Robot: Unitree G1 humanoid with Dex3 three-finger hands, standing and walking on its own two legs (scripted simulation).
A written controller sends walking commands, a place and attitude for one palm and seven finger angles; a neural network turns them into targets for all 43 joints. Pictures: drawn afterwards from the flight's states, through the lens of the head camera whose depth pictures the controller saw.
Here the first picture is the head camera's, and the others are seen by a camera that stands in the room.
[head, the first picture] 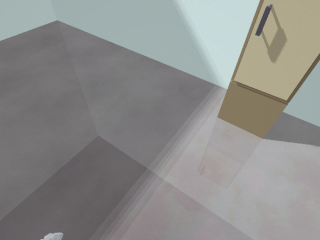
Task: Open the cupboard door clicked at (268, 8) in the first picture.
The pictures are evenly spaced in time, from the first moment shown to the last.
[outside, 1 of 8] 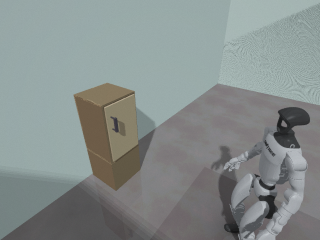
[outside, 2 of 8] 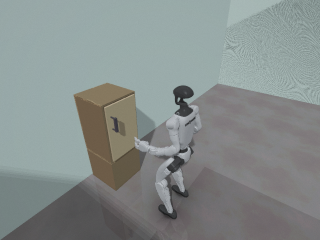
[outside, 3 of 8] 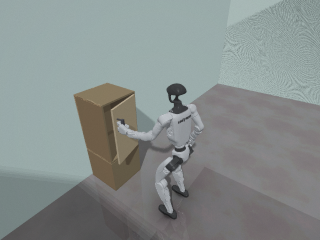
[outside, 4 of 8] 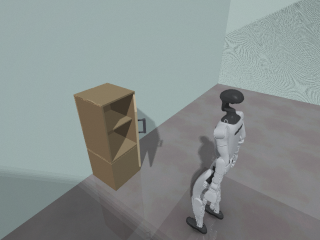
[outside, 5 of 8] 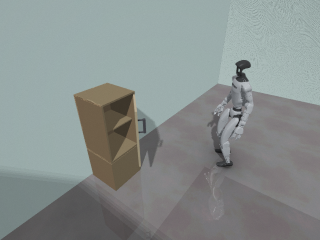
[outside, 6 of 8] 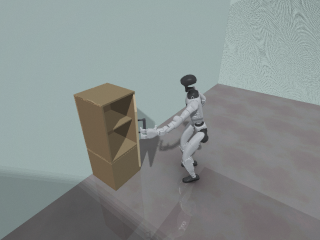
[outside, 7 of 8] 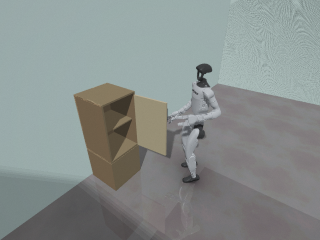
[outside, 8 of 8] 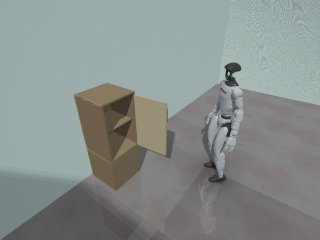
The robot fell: no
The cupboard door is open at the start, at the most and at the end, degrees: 0 96 95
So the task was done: yes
